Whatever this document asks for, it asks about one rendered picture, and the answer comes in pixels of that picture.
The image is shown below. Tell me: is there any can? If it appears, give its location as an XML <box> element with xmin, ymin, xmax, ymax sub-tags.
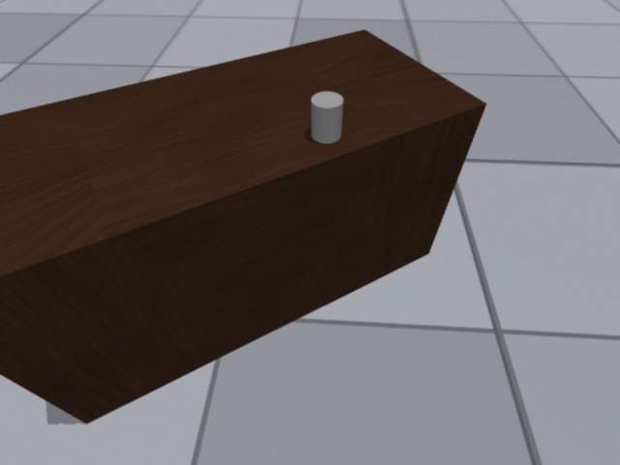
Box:
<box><xmin>311</xmin><ymin>91</ymin><xmax>344</xmax><ymax>143</ymax></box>

